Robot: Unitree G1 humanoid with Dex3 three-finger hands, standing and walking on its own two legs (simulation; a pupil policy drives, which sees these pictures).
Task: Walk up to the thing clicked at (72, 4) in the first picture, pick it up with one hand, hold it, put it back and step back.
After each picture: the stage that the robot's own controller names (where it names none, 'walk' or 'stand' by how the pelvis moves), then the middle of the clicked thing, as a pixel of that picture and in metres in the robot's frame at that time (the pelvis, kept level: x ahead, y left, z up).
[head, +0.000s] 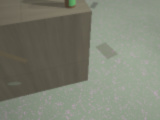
stand; out of the picture +0.98 +0.10 +0.11
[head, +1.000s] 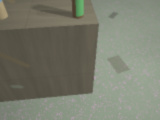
rise first; out of the picture +0.89 +0.09 +0.12
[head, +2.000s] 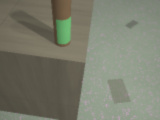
walk; (61, 17) +0.56 +0.15 +0.13
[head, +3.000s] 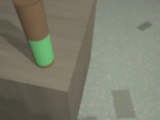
stand; (38, 36) +0.42 +0.17 +0.14
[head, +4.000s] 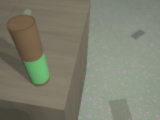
stand; (32, 56) +0.38 +0.18 +0.12
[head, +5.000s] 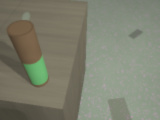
stand; (31, 58) +0.39 +0.19 +0.10
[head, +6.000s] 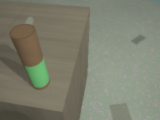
stand; (33, 61) +0.39 +0.19 +0.10
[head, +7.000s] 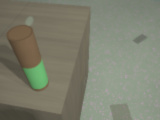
stand; (31, 62) +0.38 +0.19 +0.10
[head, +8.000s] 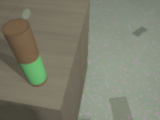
rise first; (29, 58) +0.39 +0.19 +0.10
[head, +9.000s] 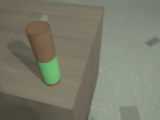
rise first; (46, 58) +0.39 +0.17 +0.10
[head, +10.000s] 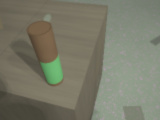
go down; (48, 58) +0.39 +0.16 +0.11
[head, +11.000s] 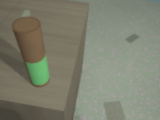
go down; (34, 57) +0.39 +0.16 +0.11
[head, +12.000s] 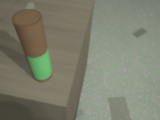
go down; (36, 51) +0.40 +0.15 +0.12
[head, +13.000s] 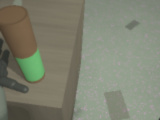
close in; (25, 51) +0.39 +0.17 +0.14
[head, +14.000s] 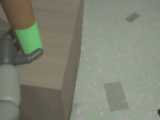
close; (24, 25) +0.46 +0.17 +0.17
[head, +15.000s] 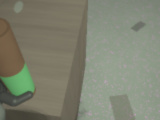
lift; (11, 68) +0.32 +0.19 +0.16
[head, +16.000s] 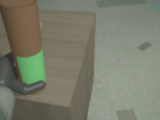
lift; (27, 52) +0.30 +0.15 +0.25
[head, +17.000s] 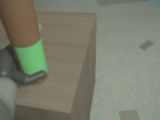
hold; (26, 42) +0.32 +0.15 +0.26
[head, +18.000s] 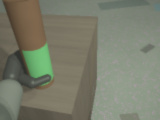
hold; (33, 47) +0.32 +0.14 +0.25
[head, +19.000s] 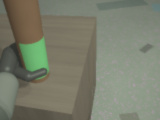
crouch; (30, 40) +0.33 +0.14 +0.26
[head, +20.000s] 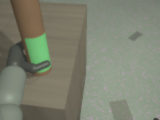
lower; (33, 37) +0.41 +0.15 +0.20
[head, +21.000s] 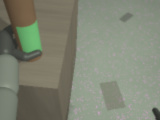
lower; (24, 23) +0.46 +0.15 +0.17
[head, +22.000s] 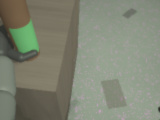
lower; (18, 23) +0.45 +0.17 +0.17
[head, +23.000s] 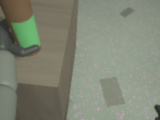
lower; (20, 18) +0.46 +0.16 +0.18
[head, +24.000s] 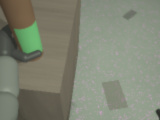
loosen; (23, 24) +0.45 +0.16 +0.18
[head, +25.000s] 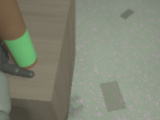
withdraw; (14, 34) +0.42 +0.17 +0.17
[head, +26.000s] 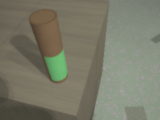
sink last; (52, 51) +0.39 +0.13 +0.15
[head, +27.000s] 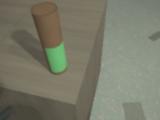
stand; (52, 43) +0.42 +0.14 +0.15
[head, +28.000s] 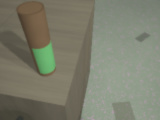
stand; (40, 44) +0.42 +0.15 +0.16
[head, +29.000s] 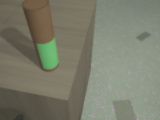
stand; (44, 39) +0.43 +0.15 +0.16
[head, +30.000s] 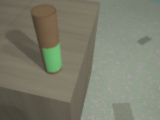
stand; (49, 44) +0.43 +0.14 +0.13
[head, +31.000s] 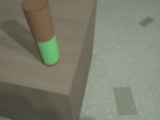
walk; (44, 37) +0.45 +0.15 +0.11
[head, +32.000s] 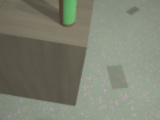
walk; out of the picture +0.64 +0.08 +0.12
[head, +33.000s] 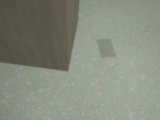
walk; out of the picture +0.95 +0.22 +0.13
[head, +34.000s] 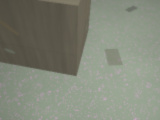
stand; out of the picture +1.05 +0.13 +0.12
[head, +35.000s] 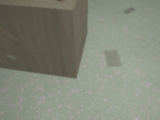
stand; out of the picture +1.07 +0.16 +0.10
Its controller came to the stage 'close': yes
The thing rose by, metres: 0.18
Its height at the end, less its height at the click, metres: +0.00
